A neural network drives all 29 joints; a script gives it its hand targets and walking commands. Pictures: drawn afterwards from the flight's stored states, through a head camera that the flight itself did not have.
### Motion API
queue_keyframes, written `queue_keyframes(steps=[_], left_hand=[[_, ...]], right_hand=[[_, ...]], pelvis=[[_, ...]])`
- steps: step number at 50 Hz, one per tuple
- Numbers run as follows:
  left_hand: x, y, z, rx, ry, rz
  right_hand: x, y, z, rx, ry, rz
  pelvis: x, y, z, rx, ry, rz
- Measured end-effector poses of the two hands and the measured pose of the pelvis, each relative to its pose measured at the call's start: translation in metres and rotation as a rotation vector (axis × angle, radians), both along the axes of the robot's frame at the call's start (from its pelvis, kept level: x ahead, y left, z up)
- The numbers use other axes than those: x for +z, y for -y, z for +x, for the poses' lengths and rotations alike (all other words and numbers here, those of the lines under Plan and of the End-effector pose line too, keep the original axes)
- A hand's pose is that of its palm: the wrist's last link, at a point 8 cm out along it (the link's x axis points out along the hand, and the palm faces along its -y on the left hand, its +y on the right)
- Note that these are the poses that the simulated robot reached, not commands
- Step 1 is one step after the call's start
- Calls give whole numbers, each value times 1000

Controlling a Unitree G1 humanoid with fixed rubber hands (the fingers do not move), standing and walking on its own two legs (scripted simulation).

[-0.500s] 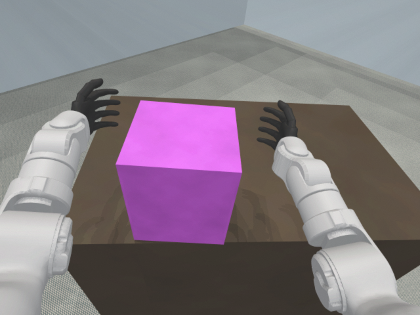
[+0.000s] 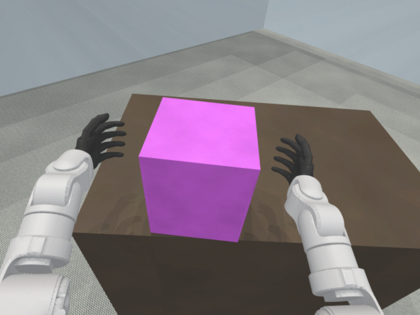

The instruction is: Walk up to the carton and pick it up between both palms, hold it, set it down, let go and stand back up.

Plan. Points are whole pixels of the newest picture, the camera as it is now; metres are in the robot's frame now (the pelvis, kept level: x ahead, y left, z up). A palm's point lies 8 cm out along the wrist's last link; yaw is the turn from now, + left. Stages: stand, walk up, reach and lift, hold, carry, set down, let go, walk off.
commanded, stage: set down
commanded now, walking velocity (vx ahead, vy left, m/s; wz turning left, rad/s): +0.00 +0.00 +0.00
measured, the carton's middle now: (201, 171) +0.45 +0.00 +0.05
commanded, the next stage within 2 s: none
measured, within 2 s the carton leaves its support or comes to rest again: neither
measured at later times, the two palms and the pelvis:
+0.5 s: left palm (78, 206) +0.32 +0.23 +0.08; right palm (303, 218) +0.29 -0.18 +0.08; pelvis +0.02 -0.01 +0.00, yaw -1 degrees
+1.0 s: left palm (69, 259) +0.25 +0.24 +0.03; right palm (302, 262) +0.23 -0.17 +0.03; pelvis +0.04 -0.01 +0.00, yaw -1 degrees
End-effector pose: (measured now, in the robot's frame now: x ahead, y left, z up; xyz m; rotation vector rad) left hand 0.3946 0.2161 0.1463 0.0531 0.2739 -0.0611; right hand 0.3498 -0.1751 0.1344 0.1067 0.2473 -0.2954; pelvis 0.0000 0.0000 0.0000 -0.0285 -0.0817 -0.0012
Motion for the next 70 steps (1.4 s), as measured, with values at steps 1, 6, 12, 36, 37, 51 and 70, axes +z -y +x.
queue_keyframes(steps=[1,6,12,36,37,51,70], left_hand=[[-3,0,-3,0,-3,-1],[-20,-3,-17,6,-17,-7],[-36,-8,-35,16,-22,-10],[-86,-16,-106,40,-23,1],[-88,-17,-109,40,-23,3],[-114,-20,-149,26,-26,39],[-128,-10,-159,60,-91,50]], right_hand=[[-3,0,-3,-1,-2,1],[-18,3,-16,-4,-5,0],[-28,4,-30,4,4,-4],[-72,3,-87,27,-55,-21],[-74,3,-89,27,-57,-22],[-105,-1,-120,4,-79,-23],[-125,18,-119,60,-118,-55]], pelvis=[[0,0,0,-1,3,0],[0,0,2,-8,8,1],[0,2,5,-15,6,3],[2,10,30,-22,-1,11],[2,10,31,-22,-1,10],[1,9,42,-14,7,5],[1,15,45,-11,24,14]])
